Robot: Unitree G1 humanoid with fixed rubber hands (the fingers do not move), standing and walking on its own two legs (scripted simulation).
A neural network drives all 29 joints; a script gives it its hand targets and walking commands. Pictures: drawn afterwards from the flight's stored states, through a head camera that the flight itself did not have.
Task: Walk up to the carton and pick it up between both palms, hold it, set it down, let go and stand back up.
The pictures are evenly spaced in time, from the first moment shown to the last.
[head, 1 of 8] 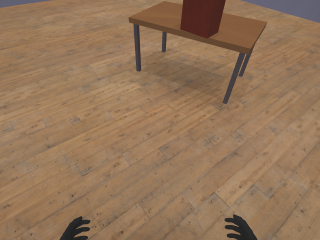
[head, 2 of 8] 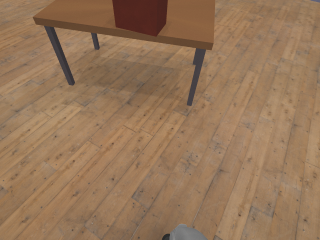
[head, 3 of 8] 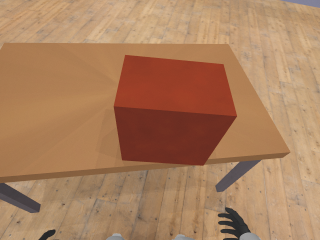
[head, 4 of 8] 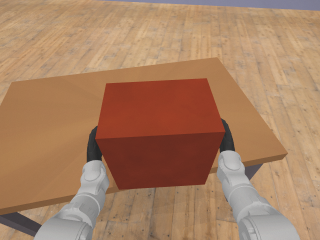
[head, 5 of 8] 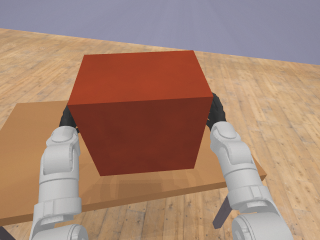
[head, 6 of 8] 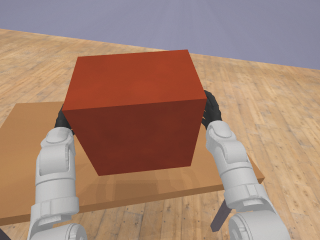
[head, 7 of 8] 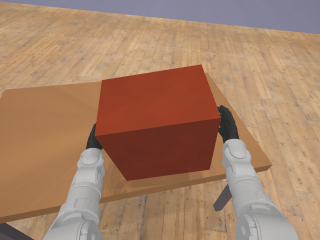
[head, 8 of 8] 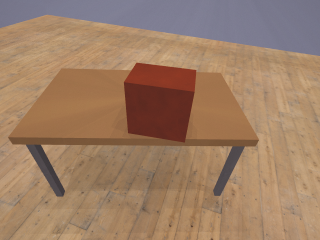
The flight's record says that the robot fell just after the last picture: no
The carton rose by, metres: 0.22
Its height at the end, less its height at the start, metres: +0.00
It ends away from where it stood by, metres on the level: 0.01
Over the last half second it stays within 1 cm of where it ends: yes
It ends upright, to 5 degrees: yes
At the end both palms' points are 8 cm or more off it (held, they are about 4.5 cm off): yes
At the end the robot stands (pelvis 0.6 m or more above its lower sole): yes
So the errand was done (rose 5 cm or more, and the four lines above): yes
